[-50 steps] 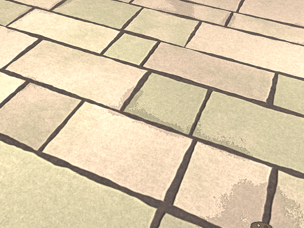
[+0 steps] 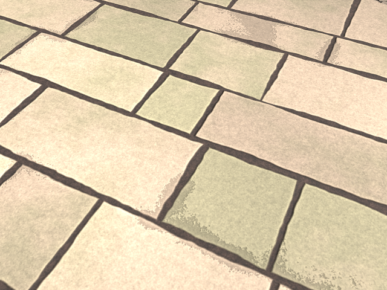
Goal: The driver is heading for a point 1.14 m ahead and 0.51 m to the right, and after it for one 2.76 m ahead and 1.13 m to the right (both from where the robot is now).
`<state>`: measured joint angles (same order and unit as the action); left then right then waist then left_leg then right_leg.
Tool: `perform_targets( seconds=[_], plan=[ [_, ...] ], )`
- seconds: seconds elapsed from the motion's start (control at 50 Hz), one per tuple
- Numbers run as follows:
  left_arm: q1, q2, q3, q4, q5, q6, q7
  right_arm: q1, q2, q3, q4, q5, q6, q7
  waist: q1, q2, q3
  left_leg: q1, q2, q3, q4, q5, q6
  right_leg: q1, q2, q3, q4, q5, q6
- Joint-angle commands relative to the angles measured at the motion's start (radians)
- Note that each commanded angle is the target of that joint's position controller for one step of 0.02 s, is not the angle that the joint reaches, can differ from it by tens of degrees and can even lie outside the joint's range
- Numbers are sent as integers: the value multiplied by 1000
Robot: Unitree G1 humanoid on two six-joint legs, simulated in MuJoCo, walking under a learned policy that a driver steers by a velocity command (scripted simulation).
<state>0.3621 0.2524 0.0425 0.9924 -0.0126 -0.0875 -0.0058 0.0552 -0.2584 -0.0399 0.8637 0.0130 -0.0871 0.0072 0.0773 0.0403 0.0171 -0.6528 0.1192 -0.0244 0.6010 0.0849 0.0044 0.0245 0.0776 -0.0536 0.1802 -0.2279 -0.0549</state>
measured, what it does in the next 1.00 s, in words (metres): walks ahead, turning right: left foot, then right foot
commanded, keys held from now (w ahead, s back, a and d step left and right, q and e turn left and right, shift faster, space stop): w+e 1.00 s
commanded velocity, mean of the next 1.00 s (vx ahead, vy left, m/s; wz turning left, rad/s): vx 0.50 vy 0.00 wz -0.46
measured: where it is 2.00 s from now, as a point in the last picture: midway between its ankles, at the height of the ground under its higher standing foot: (330, 176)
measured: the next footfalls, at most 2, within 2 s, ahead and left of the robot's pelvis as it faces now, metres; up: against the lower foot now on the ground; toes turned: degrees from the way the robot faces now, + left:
left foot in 0.12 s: +0.27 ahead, +0.14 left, +0.00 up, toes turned +0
right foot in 0.66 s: +0.50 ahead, -0.15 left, +0.00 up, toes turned -23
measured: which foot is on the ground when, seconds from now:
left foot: up 0.00-0.10, down 0.12-0.68, up 0.70-1.00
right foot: down 0.00-0.14, up 0.16-0.64, down 0.66-1.00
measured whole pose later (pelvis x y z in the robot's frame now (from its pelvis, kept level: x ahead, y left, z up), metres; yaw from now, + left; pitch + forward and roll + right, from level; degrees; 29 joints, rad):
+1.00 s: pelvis +0.54 -0.09 +0.00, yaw -31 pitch +2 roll +1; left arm 0.33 0.26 0.08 0.79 -0.02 -0.05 0.01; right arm 0.02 -0.29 -0.07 0.76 -0.01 -0.10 0.00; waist 0.06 0.04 0.03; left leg -0.65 0.09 -0.10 0.66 0.00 -0.06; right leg -0.13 0.10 0.12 0.33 -0.22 -0.09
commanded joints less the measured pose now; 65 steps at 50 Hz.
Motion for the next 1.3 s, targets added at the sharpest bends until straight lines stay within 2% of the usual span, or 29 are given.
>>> perform_targets(
  seconds=[0.02, 0.08, 0.12, 0.14, 0.16, 0.18, 0.22, 0.26, 0.34, 0.54, 0.6, 0.64, 0.66, 0.68, 0.7, 0.72, 0.74, 0.76, 0.8, 0.9, 1.04, 1.1, 1.14, 1.16, 1.18, 1.2, 1.22, 1.26, 1.3],
  plan=[
    [58, 164, 36, -13, -9, 7, 9, -135, -62, -5, -99, 5, -19, 18, 2, -77, 80, 7, -28, 8, -75, -20, 17, -14, -309, 137, -24, 267, -143],
    [33, 188, 46, -19, -11, 25, 14, -66, -112, -24, -101, 6, -31, 27, -65, -108, 33, 134, -66, 14, -123, -139, 47, 44, -334, 177, 93, 437, -117],
    [2, 152, 30, -45, 3, 30, 13, 230, -202, -68, -24, -3, -36, 13, -204, -91, -169, 581, -46, 0, -103, -121, 107, -104, -238, 123, 439, 527, -67],
    [84, 47, -1, -74, 14, 17, 7, 376, -306, -94, -2, -26, -31, 4, -201, 97, -348, 998, 215, -347, -100, -186, 223, -465, -100, 51, 826, 169, 1],
    [129, 18, -12, -58, -9, -1, 5, 404, -259, -82, 12, -21, -23, 7, -192, 246, -455, 1102, 330, -679, -256, -331, 301, -662, -20, 138, 1045, -353, 21],
    [53, 140, 21, -69, -38, -11, 6, 335, -177, -57, -2, -15, -24, 7, -195, 144, -303, 978, 291, -571, -288, -396, 246, -745, -83, 200, 1130, -321, 8],
    [-49, 139, 31, -93, -37, -7, 16, 184, -107, -35, -22, -16, -29, 6, -141, 46, -101, 691, 217, -307, -355, -298, 183, -724, -174, 157, 1068, -152, 4],
    [-22, 98, 40, -86, -25, 21, 18, 121, -75, -29, -18, -27, -37, 9, -85, 75, -38, 533, 159, -154, -425, -230, 155, -619, -218, 162, 997, -62, 9],
    [-62, 60, 44, -124, -19, 57, 16, 129, -105, -43, 5, -33, -45, -2, -61, 31, 14, 486, 150, 3, -480, -91, 178, -672, -231, 162, 922, 52, 26],
    [-361, 38, 26, -267, -8, 45, -44, 252, -174, -70, 42, -6, 0, -32, -147, -14, 91, 710, 177, 207, -442, 37, 149, -747, -192, 32, 494, 218, 2],
    [-348, 71, 40, -298, -12, 49, -58, 234, -206, -81, 33, 5, 21, -35, -105, 25, 48, 773, 189, 247, -308, 382, 120, -648, -128, -37, 468, 84, -45],
    [-178, 133, 76, -270, -18, 53, -55, 205, -228, -86, 19, 11, 38, -39, 2, 47, -59, 746, 164, 276, -42, 633, 90, -405, -42, -88, 444, 28, -95],
    [-9, 198, 113, -225, -20, 56, -40, 197, -220, -80, 10, 11, 39, -40, 87, 14, -147, 612, 120, 292, 198, 524, 48, -135, -13, -56, 374, 88, -136],
    [80, 306, 142, -202, -20, 65, -16, 229, -125, -52, -26, -25, 27, -37, 66, -191, -218, 265, 27, 289, 545, -98, -7, 164, -228, 312, 344, 66, -227],
    [43, 345, 135, -240, -10, 46, -24, 265, -53, -22, -73, -17, -16, -24, -13, -288, -363, -33, -170, 55, 799, -705, -37, 371, -418, 886, 161, -92, -410],
    [48, 248, 106, -241, -3, 33, -31, 132, -139, -40, -97, 25, -51, -9, 49, -154, -312, -155, -116, -69, 830, -647, -11, 361, -405, 827, 93, -82, -349],
    [7, 205, 95, -239, -4, 21, -30, 92, -145, -41, -111, 39, -69, -4, 28, -129, -190, -187, -72, -57, 768, -555, 16, 243, -371, 668, 99, -12, -308],
    [-70, 173, 85, -254, -9, 15, -29, 100, -140, -42, -93, 18, -74, -13, -23, -41, -124, -124, -26, -58, 675, -478, 19, 91, -322, 550, 102, 77, -267],
    [-154, 127, 67, -285, 4, 13, -22, 128, -159, -59, -81, -11, -51, -17, -86, -62, -78, 16, 14, -63, 561, -406, 2, -105, -269, 436, 66, 224, -243],
    [-92, 184, 81, -276, -5, 11, 12, 25, -103, -46, -132, -28, -17, -21, -72, -70, -26, 24, -20, -25, 278, -218, -67, -227, -209, 323, 29, 334, -227],
    [-1, 179, 80, -250, -16, 30, 23, -151, -104, -36, -201, -4, -38, 8, 0, -133, -1, 139, -104, -38, -85, 2, -52, -212, -196, 365, 101, 144, -156],
    [-4, 179, 82, -253, -12, 40, 32, -113, -142, -48, -202, -2, -53, 18, -31, -163, -11, 186, -110, -54, -128, -113, -19, -135, -231, 451, 193, 164, -137],
    [-31, 149, 71, -269, -8, 44, 30, 42, -176, -69, -165, -10, -63, 11, -113, -170, -81, 404, -108, -32, -179, -131, 29, -155, -174, 440, 336, 259, -98],
    [-38, 95, 49, -290, 5, 41, 25, 188, -225, -83, -151, -29, -66, 4, -178, -94, -216, 658, 33, -157, -149, -171, 91, -265, -114, 370, 589, 179, -62],
    [104, 22, 29, -316, -17, 30, 24, 299, -311, -104, -123, -43, -54, 2, -128, 218, -357, 1018, 275, -601, -215, -335, 254, -625, 39, 235, 936, -271, 15],
    [127, 112, 37, -303, -36, 27, 26, 299, -237, -89, -119, -16, -47, 9, -132, 247, -343, 1026, 326, -795, -288, -578, 276, -788, -32, 247, 1103, -363, 26],
    [26, 189, 57, -305, -33, 32, 26, 246, -154, -68, -140, -10, -40, 6, -160, 123, -199, 903, 276, -636, -309, -607, 226, -830, -78, 244, 1149, -271, 32],
    [-85, 178, 62, -333, -8, 40, 25, 159, -111, -50, -141, -24, -25, 3, -133, 33, -50, 660, 187, -378, -342, -378, 176, -778, -142, 198, 1084, -144, 38],
    [-75, 138, 62, -340, -17, 50, 14, 140, -98, -44, -130, -29, -28, 0, -98, 71, -20, 555, 138, -236, -392, -269, 158, -702, -182, 183, 1017, -96, 34]
  ],
)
